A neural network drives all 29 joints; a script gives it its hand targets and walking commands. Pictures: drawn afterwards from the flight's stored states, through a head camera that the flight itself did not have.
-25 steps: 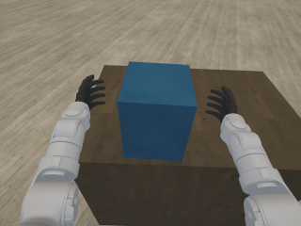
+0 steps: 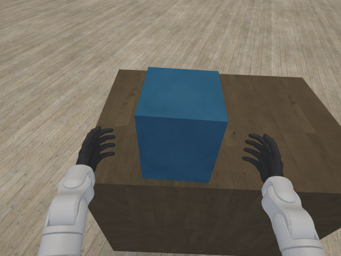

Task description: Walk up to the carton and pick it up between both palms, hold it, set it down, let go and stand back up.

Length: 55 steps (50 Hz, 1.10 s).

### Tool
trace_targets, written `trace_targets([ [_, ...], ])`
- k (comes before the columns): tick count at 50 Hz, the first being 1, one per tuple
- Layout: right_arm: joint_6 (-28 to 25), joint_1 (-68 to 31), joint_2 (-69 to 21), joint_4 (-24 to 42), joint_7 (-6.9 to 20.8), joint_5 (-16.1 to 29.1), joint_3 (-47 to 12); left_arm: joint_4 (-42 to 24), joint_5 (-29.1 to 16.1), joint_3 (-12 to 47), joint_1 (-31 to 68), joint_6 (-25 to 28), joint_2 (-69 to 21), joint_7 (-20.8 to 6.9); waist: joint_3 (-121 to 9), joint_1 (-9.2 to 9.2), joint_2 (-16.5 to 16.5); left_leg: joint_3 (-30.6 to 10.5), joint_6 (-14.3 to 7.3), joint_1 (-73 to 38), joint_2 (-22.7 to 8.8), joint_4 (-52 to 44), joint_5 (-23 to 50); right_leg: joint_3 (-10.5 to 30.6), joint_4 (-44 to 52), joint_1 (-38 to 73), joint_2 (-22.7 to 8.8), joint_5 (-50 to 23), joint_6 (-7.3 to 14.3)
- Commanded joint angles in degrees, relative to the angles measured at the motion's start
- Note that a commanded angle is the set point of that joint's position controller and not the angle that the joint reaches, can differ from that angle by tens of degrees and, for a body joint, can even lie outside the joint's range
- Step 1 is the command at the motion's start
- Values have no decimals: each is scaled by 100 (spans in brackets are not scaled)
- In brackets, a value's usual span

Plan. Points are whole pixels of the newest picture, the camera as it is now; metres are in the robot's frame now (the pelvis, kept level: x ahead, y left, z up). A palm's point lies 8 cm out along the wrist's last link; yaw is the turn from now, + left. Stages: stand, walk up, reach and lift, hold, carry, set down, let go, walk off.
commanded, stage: set down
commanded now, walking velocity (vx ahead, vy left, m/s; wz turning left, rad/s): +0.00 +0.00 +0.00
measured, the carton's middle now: (179, 126) +0.47 +0.01 +0.06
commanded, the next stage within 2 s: let go in 1.62 s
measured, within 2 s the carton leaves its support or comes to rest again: neither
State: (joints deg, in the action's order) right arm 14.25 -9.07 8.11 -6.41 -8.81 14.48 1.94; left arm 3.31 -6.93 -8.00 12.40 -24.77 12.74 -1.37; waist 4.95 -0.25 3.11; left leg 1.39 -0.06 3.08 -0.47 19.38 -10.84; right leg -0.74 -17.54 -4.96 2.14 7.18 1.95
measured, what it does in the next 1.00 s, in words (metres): stands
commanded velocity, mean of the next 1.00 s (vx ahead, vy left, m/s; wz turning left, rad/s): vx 0.00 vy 0.00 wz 0.00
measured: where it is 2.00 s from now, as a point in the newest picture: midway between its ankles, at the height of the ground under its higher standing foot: outside the picture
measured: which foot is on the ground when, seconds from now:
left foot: down 0.00-1.00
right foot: down 0.00-1.00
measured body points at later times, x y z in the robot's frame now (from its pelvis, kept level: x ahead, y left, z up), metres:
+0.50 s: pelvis +0.03 +0.00 +0.00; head +0.02 +0.02 +0.45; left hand +0.25 +0.23 +0.04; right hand +0.24 -0.19 +0.04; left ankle +0.00 +0.12 -0.75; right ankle +0.03 -0.10 -0.75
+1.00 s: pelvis +0.04 +0.01 +0.00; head +0.04 +0.03 +0.45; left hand +0.22 +0.23 -0.01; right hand +0.22 -0.19 +0.00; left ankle +0.00 +0.12 -0.75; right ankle +0.03 -0.10 -0.75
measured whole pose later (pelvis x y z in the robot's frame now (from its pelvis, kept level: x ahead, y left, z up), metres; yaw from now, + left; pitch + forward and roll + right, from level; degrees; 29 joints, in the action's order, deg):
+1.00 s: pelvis +0.04 +0.01 +0.00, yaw +0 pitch -4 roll -1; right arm -2.5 23.1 7.8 -5.7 -2.7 7.2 0.1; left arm 2.9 -6.7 1.2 -21.2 -3.3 13.5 0.0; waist 3.7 2.1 0.8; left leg 1.9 -0.7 0.4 -0.4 18.0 -13.5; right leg -0.1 -14.7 -1.8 2.1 8.9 1.3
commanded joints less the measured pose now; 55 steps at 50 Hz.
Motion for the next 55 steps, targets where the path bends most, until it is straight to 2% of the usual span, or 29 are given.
trace_targets([
  [1, -242, -914, 497, 1444, 64, -133, 217, -1183, -93, -44, 1026, 333, 532, 0, -1387, 48, -409, 11, 118, 71, 84, -267, 883, 197, 221, 514, -76, -130, -82],
  [4, -379, -29, 387, 1526, 165, -194, 186, -1345, -102, -8, 255, 652, 482, 60, -1294, 109, -450, -15, 86, 102, 33, -323, 777, 262, 225, 578, -114, -84, -38],
  [5, -427, -126, 392, 1680, 179, -228, 188, -1447, -123, 24, 383, 729, 547, 74, -1347, 150, -558, 9, 103, 169, 28, -324, 778, 296, 221, 582, -137, -76, -39],
  [7, -441, -7, 356, 1691, 233, -275, 205, -1295, -223, 113, 244, 858, 550, 90, -1144, 151, -462, -30, 58, 287, -4, -388, 564, 325, 263, 479, -164, 125, -10],
  [8, -450, 586, 281, 1555, 253, -291, 148, -1126, -203, 154, -347, 948, 435, 70, -990, 132, -369, -57, 34, 191, -15, -412, 594, 347, 300, 468, -177, 92, -12],
  [9, -474, 504, 325, 1697, 240, -335, 197, -1283, -230, 177, -209, 1005, 489, 46, -1100, 107, -452, -50, 66, 155, -9, -394, 670, 391, 335, 439, -208, 51, -13],
  [13, -720, 1466, 254, 1833, 282, -345, 54, -1349, -261, 279, -1210, 1386, 442, 49, -956, 213, -440, -100, 90, 51, -17, -347, 900, 393, 363, 393, -220, -22, -2],
  [15, -831, 1552, 282, 1895, 284, -390, 46, -1397, -257, 289, -1287, 1537, 543, 43, -858, 249, -436, -103, 121, 23, -25, -312, 1065, 422, 398, 370, -240, -73, 8],
  [17, -919, 1801, 228, 2002, 282, -438, 46, -1433, -308, 350, -1504, 1690, 568, 45, -708, 225, -304, -139, 77, 92, -31, -367, 810, 422, 462, 311, -256, 96, -13],
  [18, -975, 2089, 171, 2048, 285, -443, 0, -1461, -291, 382, -1813, 1776, 550, 62, -638, 279, -337, -136, 79, 67, -28, -364, 874, 450, 453, 332, -274, 5, -5],
  [21, -1076, 2373, 123, 2065, 304, -516, -32, -1493, -308, 471, -2050, 1955, 602, 64, -578, 268, -415, -154, 102, 46, -57, -364, 894, 441, 486, 283, -302, 16, 15],
  [22, -1122, 2543, 127, 2134, 290, -510, -40, -1630, -329, 499, -2164, 2007, 612, 61, -628, 233, -422, -165, 121, 29, -61, -341, 1001, 443, 472, 342, -297, -102, -1],
  [24, -1115, 2580, 143, 1910, 302, -561, -65, -1368, -305, 556, -2244, 2008, 618, 38, -455, 233, -508, -148, 129, 41, -69, -370, 875, 451, 509, 170, -315, 54, 14],
  [26, -1198, 2629, 118, 2098, 272, -559, -72, -1489, -414, 559, -2334, 2081, 750, 45, -583, 267, -387, -135, 87, 112, -71, -333, 861, 468, 480, 173, -337, -15, -12],
  [28, -1269, 2851, 107, 1943, 319, -527, -60, -1549, -341, 589, -2549, 2153, 749, 94, -543, 270, -635, -158, 143, 50, -87, -283, 1067, 437, 443, 142, -312, -61, 30],
  [30, -1327, 2848, 180, 1888, 338, -558, -90, -1439, -342, 625, -2668, 2161, 731, 100, -477, 261, -542, -173, 144, 67, -112, -281, 1128, 422, 448, 180, -309, -111, 39],
  [31, -1322, 2999, 191, 1599, 350, -577, -110, -1264, -228, 611, -2826, 2117, 690, 81, -417, 267, -595, -164, 187, -31, -111, -271, 1282, 408, 460, 197, -283, -204, 56],
  [32, -1406, 3125, 176, 1918, 333, -521, -91, -1623, -286, 613, -2987, 2164, 688, 75, -555, 272, -466, -168, 194, -115, -101, -261, 1518, 412, 474, 348, -274, -435, 31],
  [33, -1347, 3219, 212, 1377, 343, -578, -122, -1171, -154, 678, -3068, 2059, 552, 46, -299, 180, -606, -181, 248, -155, -89, -257, 1565, 409, 499, 233, -270, -480, 46],
  [34, -1460, 3091, 221, 2008, 335, -475, -82, -1764, -276, 631, -2959, 2139, 711, 66, -636, 269, -516, -166, 233, -170, -76, -226, 1774, 414, 491, 373, -265, -702, 23],
  [35, -1428, 3347, 262, 1556, 371, -499, -127, -1371, -180, 750, -3267, 2071, 494, 74, -356, 177, -595, -207, 283, -257, -81, -217, 1843, 379, 504, 276, -235, -720, 56],
  [40, -1628, 3149, 293, 1565, 451, -617, -5, -1280, -203, 687, -3126, 2257, 671, 94, -485, 210, -380, -161, 219, -112, -101, -240, 1687, 364, 505, 311, -223, -535, 43],
  [41, -1626, 3320, 308, 1249, 478, -636, -49, -1051, -104, 697, -3264, 2258, 591, 96, -293, 213, -507, -160, 245, -173, -98, -246, 1750, 359, 509, 251, -230, -562, 70],
  [44, -1703, 3371, 394, 948, 556, -633, -72, -987, 78, 695, -3414, 2222, 498, 116, -363, 226, -643, -163, 307, -324, -124, -234, 2021, 293, 519, 313, -162, -622, 108],
  [45, -1710, 3101, 486, 795, 583, -716, 4, -716, 62, 744, -3206, 2170, 477, 99, -327, 200, -601, -149, 304, -291, -134, -237, 1881, 271, 540, 186, -151, -459, 112],
  [47, -1848, 3139, 403, 955, 625, -704, -19, -859, -18, 772, -3229, 2274, 490, 139, -410, 244, -465, -132, 256, -244, -154, -262, 1782, 262, 497, 250, -158, -502, 98],
  [51, -1916, 2990, 409, 254, 674, -805, -24, -314, 162, 762, -3066, 2321, 521, 173, -157, 215, -602, -44, 245, -41, -127, -300, 1502, 286, 455, 204, -198, -345, 110],
  [53, -1902, 2754, 462, 152, 704, -827, -8, -196, 127, 722, -2802, 2259, 569, 185, -280, 243, -498, -13, 204, 39, -144, -364, 1236, 287, 438, 258, -213, -175, 80],
  [55, -1901, 2712, 489, -66, 729, -861, -45, 19, 187, 725, -2851, 2188, 515, 187, -260, 251, -466, 10, 220, -29, -128, -319, 1383, 292, 402, 230, -207, -308, 69],
])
